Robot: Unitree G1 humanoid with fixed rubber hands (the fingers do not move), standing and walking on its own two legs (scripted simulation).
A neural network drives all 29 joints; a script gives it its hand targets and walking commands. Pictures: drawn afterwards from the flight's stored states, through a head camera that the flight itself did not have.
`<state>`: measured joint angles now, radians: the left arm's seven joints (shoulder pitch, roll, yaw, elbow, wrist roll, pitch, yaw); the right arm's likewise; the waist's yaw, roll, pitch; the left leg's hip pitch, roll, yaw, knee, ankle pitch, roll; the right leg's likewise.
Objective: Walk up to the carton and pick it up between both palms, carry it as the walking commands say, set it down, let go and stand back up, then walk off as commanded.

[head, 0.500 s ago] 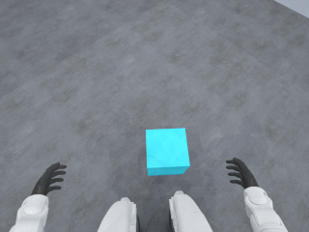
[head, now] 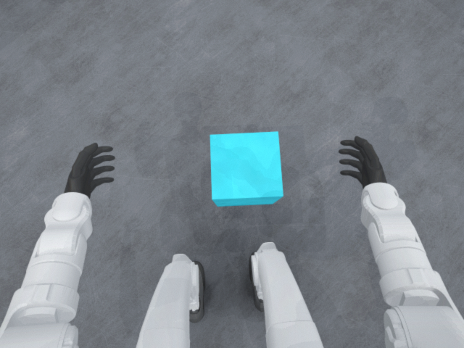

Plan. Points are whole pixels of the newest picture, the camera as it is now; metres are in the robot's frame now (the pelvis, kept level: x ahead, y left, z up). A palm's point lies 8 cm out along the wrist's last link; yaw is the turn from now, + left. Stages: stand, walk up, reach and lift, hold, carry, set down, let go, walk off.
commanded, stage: reach and lift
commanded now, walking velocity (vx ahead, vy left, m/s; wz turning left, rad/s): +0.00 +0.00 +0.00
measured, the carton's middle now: (244, 173) +0.48 -0.06 -0.55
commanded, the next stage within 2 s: none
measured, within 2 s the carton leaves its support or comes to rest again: neither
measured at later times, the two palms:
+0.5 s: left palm (125, 124) +0.50 +0.19 -0.13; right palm (325, 112) +0.50 -0.21 -0.14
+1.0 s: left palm (141, 134) +0.51 +0.19 -0.22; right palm (314, 134) +0.49 -0.21 -0.24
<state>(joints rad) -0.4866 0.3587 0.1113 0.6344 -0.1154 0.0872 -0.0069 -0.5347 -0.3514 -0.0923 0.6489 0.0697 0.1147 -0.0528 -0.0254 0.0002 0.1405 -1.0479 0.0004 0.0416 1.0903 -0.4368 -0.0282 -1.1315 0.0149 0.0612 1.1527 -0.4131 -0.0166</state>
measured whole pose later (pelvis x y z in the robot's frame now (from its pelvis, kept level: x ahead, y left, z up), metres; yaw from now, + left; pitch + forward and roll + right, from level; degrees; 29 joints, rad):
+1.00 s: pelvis -0.04 +0.02 -0.06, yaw +1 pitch +35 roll +3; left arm -1.36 0.35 0.18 0.65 -0.16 0.29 0.13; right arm -1.32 -0.44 -0.23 0.73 0.10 0.23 -0.02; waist -0.03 -0.01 0.48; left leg -1.51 -0.01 0.04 1.33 -0.43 -0.01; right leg -1.56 0.01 0.06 1.34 -0.38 0.01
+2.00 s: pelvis -0.06 +0.02 -0.31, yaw +4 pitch +32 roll +4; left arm -1.52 0.35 0.12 1.08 -0.19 0.11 0.13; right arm -1.54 -0.48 -0.13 1.10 0.22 0.11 -0.05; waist -0.07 -0.01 0.52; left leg -2.15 -0.03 0.03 2.22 -0.64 -0.03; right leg -2.22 0.01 0.06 2.23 -0.58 0.00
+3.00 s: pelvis -0.05 +0.01 -0.31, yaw +4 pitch +32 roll +4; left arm -1.55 0.30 0.17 1.09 -0.14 0.13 0.02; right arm -1.57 -0.38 -0.20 1.12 0.14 0.11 0.01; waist -0.09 -0.01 0.52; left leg -2.15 -0.03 0.03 2.24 -0.66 -0.03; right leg -2.22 0.01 0.06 2.25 -0.60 0.00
